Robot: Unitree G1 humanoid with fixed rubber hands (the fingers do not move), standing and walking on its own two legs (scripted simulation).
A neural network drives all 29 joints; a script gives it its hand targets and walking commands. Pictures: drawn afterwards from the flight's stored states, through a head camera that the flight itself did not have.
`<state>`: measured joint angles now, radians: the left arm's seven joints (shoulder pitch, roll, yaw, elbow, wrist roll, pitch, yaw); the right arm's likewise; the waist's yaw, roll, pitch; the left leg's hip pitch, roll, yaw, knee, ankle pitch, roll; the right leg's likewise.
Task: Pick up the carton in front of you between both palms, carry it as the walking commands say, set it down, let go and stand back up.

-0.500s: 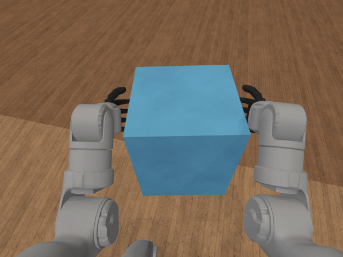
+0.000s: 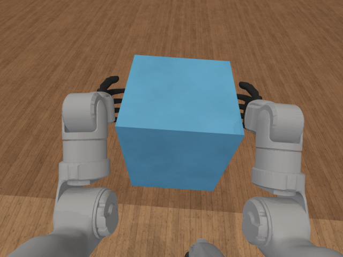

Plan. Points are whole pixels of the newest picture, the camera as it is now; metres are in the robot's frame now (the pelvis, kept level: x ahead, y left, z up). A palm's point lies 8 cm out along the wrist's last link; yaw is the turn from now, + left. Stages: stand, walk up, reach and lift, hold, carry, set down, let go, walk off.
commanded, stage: carry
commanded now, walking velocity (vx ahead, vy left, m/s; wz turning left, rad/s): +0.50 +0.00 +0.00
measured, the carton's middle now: (176, 128) +0.40 -0.02 +0.10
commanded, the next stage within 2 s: none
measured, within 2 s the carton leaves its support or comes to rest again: neither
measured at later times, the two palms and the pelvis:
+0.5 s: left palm (106, 25) +0.69 +0.17 +0.21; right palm (209, 25) +0.70 -0.13 +0.21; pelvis +0.32 +0.01 +0.03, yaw +1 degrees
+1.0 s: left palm out of the picture +0.98 +0.14 +0.21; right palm out of the picture +1.01 -0.15 +0.21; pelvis +0.62 -0.02 +0.06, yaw +1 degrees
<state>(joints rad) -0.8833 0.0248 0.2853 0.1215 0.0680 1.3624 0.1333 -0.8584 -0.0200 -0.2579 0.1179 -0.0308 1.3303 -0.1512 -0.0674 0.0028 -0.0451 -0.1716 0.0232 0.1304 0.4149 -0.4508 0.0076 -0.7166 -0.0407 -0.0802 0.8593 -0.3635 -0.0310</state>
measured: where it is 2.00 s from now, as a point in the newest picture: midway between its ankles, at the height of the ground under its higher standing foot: (163, 129)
